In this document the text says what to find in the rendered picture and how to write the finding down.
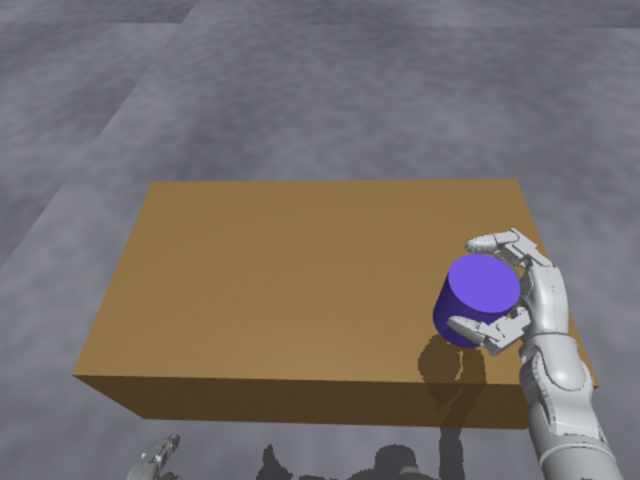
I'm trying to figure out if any can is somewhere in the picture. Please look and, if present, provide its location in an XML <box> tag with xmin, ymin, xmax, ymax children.
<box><xmin>433</xmin><ymin>254</ymin><xmax>520</xmax><ymax>348</ymax></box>

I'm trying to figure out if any right robot arm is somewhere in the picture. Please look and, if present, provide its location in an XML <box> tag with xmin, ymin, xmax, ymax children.
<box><xmin>519</xmin><ymin>333</ymin><xmax>624</xmax><ymax>480</ymax></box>

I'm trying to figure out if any right robot hand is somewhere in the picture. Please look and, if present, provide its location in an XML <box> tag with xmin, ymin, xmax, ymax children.
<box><xmin>447</xmin><ymin>228</ymin><xmax>569</xmax><ymax>357</ymax></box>

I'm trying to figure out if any left robot hand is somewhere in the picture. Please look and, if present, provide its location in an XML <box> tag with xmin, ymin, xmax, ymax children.
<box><xmin>125</xmin><ymin>434</ymin><xmax>183</xmax><ymax>480</ymax></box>

